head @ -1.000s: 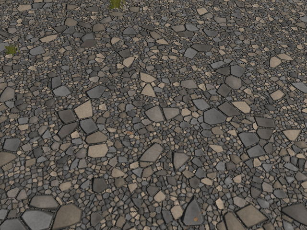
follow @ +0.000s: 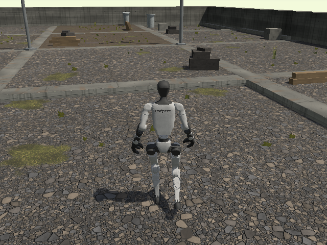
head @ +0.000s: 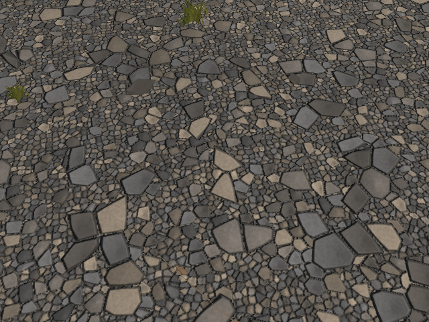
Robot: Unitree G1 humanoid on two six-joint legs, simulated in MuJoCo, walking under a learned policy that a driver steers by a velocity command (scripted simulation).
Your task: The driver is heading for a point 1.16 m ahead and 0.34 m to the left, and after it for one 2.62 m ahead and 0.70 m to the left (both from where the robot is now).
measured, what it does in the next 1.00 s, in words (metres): walks ahead, turning left: right foot, then left foot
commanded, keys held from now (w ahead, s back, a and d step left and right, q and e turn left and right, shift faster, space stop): w+q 0.98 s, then w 0.02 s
